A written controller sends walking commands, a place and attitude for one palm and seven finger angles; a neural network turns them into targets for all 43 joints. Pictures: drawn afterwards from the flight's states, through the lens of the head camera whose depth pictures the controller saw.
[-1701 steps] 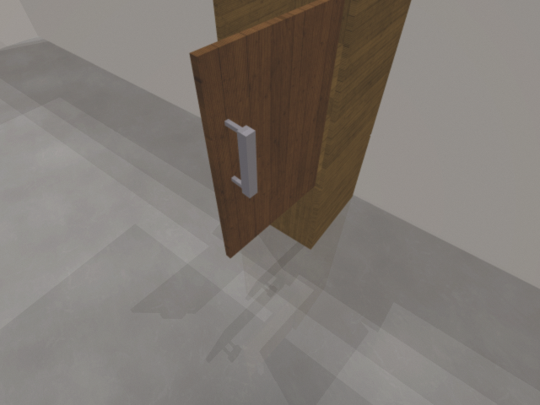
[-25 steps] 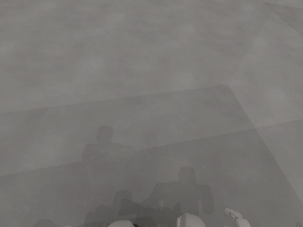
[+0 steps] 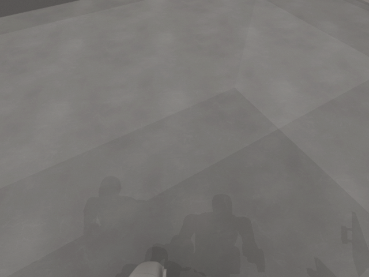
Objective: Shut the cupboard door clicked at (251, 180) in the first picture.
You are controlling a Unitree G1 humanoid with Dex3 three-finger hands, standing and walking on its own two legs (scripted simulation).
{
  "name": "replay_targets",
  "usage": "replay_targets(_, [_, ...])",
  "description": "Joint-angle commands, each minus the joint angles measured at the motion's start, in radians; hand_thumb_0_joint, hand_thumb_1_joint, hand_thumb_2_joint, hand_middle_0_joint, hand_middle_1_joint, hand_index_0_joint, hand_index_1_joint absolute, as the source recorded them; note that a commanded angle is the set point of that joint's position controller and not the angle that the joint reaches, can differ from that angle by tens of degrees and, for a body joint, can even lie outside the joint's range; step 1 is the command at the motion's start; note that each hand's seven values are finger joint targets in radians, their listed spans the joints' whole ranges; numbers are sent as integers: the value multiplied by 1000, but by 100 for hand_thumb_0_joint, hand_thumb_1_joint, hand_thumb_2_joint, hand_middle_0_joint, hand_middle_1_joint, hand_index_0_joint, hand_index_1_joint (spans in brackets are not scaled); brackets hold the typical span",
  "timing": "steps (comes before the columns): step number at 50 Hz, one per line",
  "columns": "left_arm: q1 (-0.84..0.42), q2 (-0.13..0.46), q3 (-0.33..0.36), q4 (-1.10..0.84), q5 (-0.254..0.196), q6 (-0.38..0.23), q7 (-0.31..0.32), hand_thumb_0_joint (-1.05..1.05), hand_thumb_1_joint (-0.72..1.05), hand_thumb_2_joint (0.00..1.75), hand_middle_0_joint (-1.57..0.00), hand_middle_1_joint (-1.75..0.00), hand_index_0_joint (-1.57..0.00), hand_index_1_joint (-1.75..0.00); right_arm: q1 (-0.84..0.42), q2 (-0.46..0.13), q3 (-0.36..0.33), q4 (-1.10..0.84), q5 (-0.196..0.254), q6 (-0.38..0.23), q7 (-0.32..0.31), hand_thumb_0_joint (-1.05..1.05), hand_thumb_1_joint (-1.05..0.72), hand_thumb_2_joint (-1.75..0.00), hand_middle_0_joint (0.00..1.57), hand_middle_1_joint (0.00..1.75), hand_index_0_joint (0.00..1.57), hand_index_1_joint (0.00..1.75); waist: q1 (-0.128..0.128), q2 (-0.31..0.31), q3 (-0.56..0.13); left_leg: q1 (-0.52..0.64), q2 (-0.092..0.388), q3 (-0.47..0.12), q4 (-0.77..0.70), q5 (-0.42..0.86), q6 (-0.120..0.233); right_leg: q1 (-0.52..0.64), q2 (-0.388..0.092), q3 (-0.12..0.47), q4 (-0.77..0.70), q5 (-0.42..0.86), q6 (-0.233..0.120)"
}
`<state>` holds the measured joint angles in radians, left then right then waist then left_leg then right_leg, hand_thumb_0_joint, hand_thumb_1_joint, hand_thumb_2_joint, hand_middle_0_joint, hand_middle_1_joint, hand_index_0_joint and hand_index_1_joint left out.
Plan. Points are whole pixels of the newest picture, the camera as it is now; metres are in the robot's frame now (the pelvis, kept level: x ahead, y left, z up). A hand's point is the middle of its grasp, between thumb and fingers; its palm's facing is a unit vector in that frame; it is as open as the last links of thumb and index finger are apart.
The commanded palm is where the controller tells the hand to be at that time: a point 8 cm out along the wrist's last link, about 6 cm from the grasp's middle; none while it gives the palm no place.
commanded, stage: turn to face it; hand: left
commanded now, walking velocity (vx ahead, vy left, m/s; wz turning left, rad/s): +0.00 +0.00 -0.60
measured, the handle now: out of the picture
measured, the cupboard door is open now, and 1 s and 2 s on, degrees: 54 54 54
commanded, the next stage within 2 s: none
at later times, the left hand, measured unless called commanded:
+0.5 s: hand (100, 255) +0.17 +0.23 -0.15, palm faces -0.25 -0.94 -0.24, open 7.4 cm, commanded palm none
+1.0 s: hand (131, 263) +0.16 +0.15 -0.16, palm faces -0.51 -0.84 -0.21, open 7.4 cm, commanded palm none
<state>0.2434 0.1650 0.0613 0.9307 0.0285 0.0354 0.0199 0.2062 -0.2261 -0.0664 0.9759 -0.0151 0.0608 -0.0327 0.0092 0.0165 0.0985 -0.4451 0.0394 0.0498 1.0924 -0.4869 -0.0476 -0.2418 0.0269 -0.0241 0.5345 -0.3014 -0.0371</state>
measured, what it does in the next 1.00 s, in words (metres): steps on the spot, turning right: left foot, then right foot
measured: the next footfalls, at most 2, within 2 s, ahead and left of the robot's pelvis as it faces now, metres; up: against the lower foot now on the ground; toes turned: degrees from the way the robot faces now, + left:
left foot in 0.24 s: +0.09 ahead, +0.16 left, +0.00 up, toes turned -6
right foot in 0.62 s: -0.01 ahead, -0.10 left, +0.00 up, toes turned -28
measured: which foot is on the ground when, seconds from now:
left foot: up 0.00-0.22, down 0.24-0.62, up 0.64-1.00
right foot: down 0.00-0.24, up 0.26-0.60, down 0.62-1.00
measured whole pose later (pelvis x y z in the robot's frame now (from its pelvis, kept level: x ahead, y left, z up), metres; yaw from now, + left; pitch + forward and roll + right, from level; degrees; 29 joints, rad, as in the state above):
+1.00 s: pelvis +0.01 +0.02 +0.00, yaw -34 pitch +1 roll +0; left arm 0.22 0.20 0.06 0.90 0.03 0.05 0.00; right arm 0.15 -0.23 -0.06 0.88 -0.01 0.05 -0.02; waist 0.02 -0.02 0.08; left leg -0.42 0.04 0.00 0.84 -0.43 -0.08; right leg -0.28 0.06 0.09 0.51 -0.25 -0.03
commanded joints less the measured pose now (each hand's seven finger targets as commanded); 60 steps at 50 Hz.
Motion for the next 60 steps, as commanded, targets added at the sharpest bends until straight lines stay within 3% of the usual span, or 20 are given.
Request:
replay_targets(1, [32,205,55,-68,-2,-22,11,0,90,90,-20,-30,-20,-30,-42,-44,-2,-112,2,-32,4,0,-90,-90,20,30,20,30,12,-81,-144,-99,23,-46,-62,48,-25,175,-267,280,-149,598,-167])
replay_targets(9, [-52,231,67,-84,-4,-1,-10,0,90,90,-20,-30,-20,-30,49,-63,-4,-121,12,-51,-5,0,-90,-90,20,30,20,30,-33,-179,-148,202,-28,-21,-554,215,-17,-7,-180,321,-42,455,-88])
replay_targets(10, [-68,207,61,-96,-12,3,-10,0,90,90,-20,-30,-20,-30,94,-97,-8,-105,10,-62,-8,0,-90,-90,20,30,20,30,-56,-101,-174,339,17,-43,-692,307,-11,-89,-128,280,24,358,-43])
replay_targets(12, [-55,137,42,-134,-20,9,-20,0,90,90,-20,-30,-20,-30,141,-247,-33,-117,-11,-69,-17,0,-90,-90,20,30,20,30,-62,297,-183,425,427,-422,-795,571,174,-316,37,58,419,-348,59])
replay_targets(13, [-77,164,46,-139,-13,11,-23,0,90,90,-20,-30,-20,-30,128,-235,-25,-129,-18,-62,-17,0,-90,-90,20,30,20,30,-64,176,-150,316,442,-396,-787,545,226,-275,-11,99,553,-339,55])
replay_targets(18, [-78,151,52,-123,-7,30,-57,0,90,90,-20,-30,-20,-30,-8,-165,-5,-167,-22,-60,-16,0,-90,-90,20,30,20,30,-7,151,-73,260,293,-129,-774,516,181,-277,-56,29,577,-185,87])
replay_targets(25, [-130,130,35,-156,-8,24,-65,0,90,90,-20,-30,-20,-30,47,-192,-26,-139,-18,-55,-2,0,-90,-90,20,30,20,30,-40,215,-131,339,315,-14,-715,566,177,-184,-48,-54,290,-150,81])
replay_targets(29, [-43,160,39,-131,-6,6,-59,0,90,90,-20,-30,-20,-30,23,-207,-37,-141,-8,-48,10,0,-90,-90,20,30,20,30,6,151,-164,244,288,68,-541,513,98,51,-22,-87,-26,75,49])
replay_targets(30, [22,215,51,-111,-1,-2,-52,0,90,90,-20,-30,-20,-30,13,-179,-34,-150,-1,-47,15,0,-90,-90,20,30,20,30,40,21,-187,137,235,105,-411,365,46,185,-95,7,-138,178,21])
replay_targets(31, [68,325,70,-96,8,-16,-38,0,90,90,-20,-30,-20,-30,-24,-92,-12,-194,2,-44,17,0,-90,-90,20,30,20,30,73,-311,-167,-123,82,157,-174,-98,-18,295,-347,355,-217,441,-74])
replay_targets(32, [105,355,72,-86,-7,-13,-24,0,90,90,-20,-30,-20,-30,-71,-117,-7,-219,-1,-31,10,0,-90,-90,20,30,20,30,93,-320,-162,-170,45,31,4,-171,-18,213,-431,442,-202,606,-169])
replay_targets(35, [-47,261,55,-121,-9,-10,-6,0,90,90,-20,-30,-20,-30,-54,-127,-14,-174,-2,-23,6,0,-90,-90,20,30,20,30,15,-256,-101,-212,80,-66,117,42,-25,148,-300,326,-206,418,-145])
replay_targets(39, [-67,234,46,-131,-7,-21,-7,0,90,90,-20,-30,-20,-30,-11,-108,-13,-146,-4,-21,17,0,-90,-90,20,30,20,30,-15,-133,-154,-119,53,-49,25,133,-42,127,-239,242,-177,427,-125])
replay_targets(46, [5,253,57,-103,-1,-16,-12,0,90,90,-20,-30,-20,-30,-77,-90,-7,-183,3,-31,7,0,-90,-90,20,30,20,30,22,-143,-139,-81,11,-50,-195,61,-38,132,-249,377,-160,446,-170])
replay_targets(51, [-79,246,61,-114,-6,-1,-12,0,90,90,-20,-30,-20,-30,48,-87,-4,-151,14,-50,-4,0,-90,-90,20,30,20,30,-46,-143,-169,228,-20,-49,-595,218,-15,-44,-185,398,-59,382,-92])
replay_targets(52, [-81,207,52,-125,-16,4,-14,0,90,90,-20,-30,-20,-30,76,-129,-9,-141,10,-61,-9,0,-90,-90,20,30,20,30,-55,-42,-182,368,59,-104,-733,267,5,-158,-96,329,19,247,-38])
replay_targets(53, [-46,146,41,-138,-27,6,-25,0,90,90,-20,-30,-20,-30,80,-228,-26,-151,-5,-68,-12,0,-90,-90,20,30,20,30,-48,245,-195,475,310,-358,-821,336,91,-335,52,176,218,-120,28])
replay_targets(54, [-73,166,37,-145,-16,6,-28,0,90,90,-20,-30,-20,-30,90,-255,-29,-165,-6,-59,-13,0,-90,-90,20,30,20,30,-59,274,-169,385,434,-414,-821,422,173,-327,21,86,429,-314,55])
replay_targets(55, [-76,180,46,-155,-10,8,-35,0,90,90,-20,-30,-20,-30,61,-234,-19,-186,-17,-55,-14,0,-90,-90,20,30,20,30,-46,175,-139,286,434,-378,-818,434,217,-296,-11,94,542,-297,61])
replay_targets(60, [-55,162,53,-108,-6,24,-61,0,90,90,-20,-30,-20,-30,-2,-158,3,-188,-16,-66,-21,0,-90,-90,20,30,20,30,-9,158,-124,344,272,-93,-743,679,167,-330,-43,40,649,-140,98])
